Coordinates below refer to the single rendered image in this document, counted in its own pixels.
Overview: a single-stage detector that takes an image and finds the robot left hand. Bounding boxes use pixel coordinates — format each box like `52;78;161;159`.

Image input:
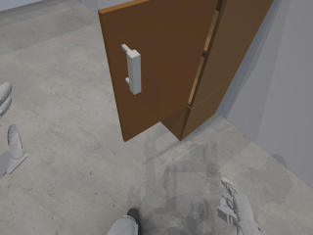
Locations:
0;81;28;179

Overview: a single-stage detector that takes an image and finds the handle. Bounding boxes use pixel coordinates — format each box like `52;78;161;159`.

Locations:
121;44;142;95

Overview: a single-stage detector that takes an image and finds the left robot shin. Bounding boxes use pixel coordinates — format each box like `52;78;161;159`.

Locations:
121;215;135;222

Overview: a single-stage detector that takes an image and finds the robot left thigh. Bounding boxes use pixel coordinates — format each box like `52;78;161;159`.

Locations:
107;218;139;235

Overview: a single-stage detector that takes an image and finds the right robot forearm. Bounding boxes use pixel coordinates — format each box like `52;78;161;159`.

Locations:
237;219;264;235

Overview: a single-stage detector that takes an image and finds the robot right hand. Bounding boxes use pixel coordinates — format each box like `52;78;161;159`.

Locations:
217;177;255;227

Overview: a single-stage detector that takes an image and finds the cupboard door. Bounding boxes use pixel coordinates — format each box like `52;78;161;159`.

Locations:
98;0;218;142

